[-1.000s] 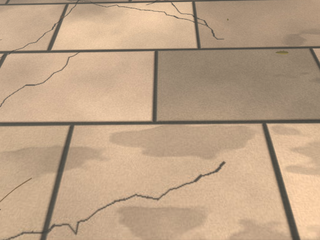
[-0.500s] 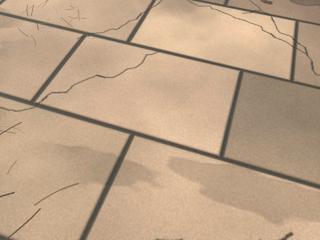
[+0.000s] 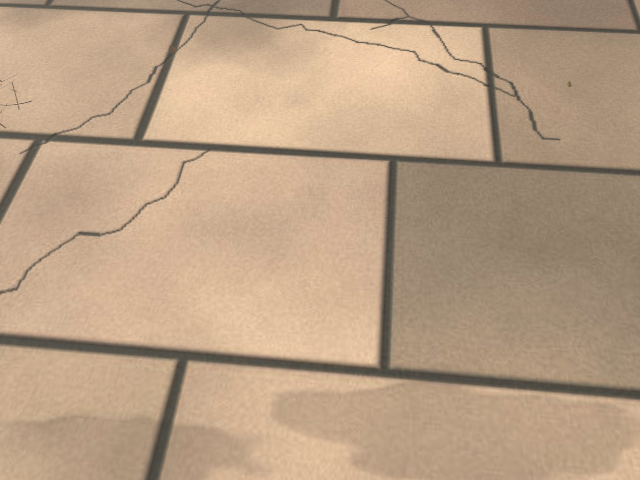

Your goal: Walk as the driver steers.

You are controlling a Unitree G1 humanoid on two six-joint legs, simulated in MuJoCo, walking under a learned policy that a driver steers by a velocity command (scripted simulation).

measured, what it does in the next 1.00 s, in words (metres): steps on the spot, turning right: left foot, then right foot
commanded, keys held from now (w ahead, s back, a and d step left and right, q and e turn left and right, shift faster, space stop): e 0.40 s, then no key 0.36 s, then q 0.24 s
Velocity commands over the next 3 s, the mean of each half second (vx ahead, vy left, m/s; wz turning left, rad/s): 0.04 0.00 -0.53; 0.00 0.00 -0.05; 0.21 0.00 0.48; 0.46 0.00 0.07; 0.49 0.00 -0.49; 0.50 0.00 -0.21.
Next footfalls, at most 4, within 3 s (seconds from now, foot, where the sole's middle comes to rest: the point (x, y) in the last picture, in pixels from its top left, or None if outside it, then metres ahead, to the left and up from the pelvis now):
0.30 left None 0.14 0.16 -0.76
0.68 right None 0.03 -0.09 -0.76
1.18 left None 0.10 0.15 -0.76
1.74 right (374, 459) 0.46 -0.05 -0.76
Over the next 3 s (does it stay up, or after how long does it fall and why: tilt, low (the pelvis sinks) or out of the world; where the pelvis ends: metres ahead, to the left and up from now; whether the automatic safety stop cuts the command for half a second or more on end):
stays up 0.95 -0.07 0.02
